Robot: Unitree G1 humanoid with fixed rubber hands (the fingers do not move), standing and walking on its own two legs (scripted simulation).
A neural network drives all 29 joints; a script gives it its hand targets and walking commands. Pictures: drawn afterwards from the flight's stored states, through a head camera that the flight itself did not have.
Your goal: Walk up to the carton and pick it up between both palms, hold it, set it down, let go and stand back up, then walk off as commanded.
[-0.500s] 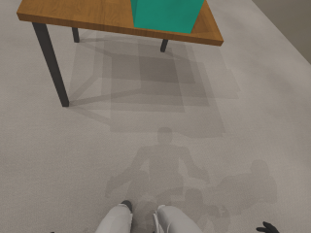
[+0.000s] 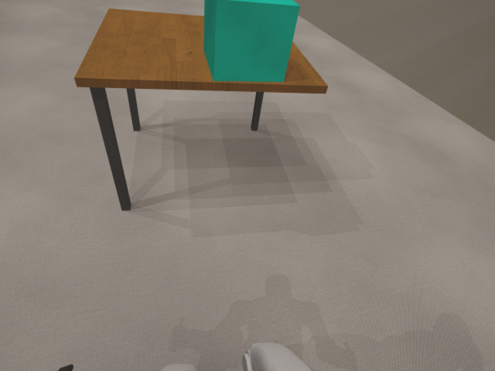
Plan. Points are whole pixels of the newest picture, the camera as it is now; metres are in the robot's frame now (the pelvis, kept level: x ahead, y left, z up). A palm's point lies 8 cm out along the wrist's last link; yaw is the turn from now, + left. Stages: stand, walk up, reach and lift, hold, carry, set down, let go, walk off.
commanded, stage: walk off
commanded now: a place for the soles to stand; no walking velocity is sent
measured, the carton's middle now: (245, 31) +1.22 +0.03 +0.11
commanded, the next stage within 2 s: stand in 0.34 s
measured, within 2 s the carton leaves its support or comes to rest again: neither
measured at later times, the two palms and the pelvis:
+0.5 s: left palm out of the picture -0.09 +0.28 -0.05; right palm out of the picture +0.04 -0.36 -0.10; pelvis -0.06 -0.07 +0.02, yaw +4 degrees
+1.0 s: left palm out of the picture +0.00 +0.27 -0.08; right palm out of the picture +0.02 -0.36 -0.06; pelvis -0.06 -0.05 +0.04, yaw +3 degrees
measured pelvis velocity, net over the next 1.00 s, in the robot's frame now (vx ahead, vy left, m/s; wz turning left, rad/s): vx -0.06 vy -0.05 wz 0.06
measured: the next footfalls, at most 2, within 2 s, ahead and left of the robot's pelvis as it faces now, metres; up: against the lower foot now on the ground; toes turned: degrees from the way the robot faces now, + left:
right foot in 0.24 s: +0.00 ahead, -0.15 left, +0.00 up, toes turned +5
left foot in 0.58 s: +0.05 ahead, +0.07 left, +0.00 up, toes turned -2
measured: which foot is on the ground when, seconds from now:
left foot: down 0.00-0.24, up 0.26-0.56, down 0.58-1.00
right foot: up 0.00-0.22, down 0.24-1.00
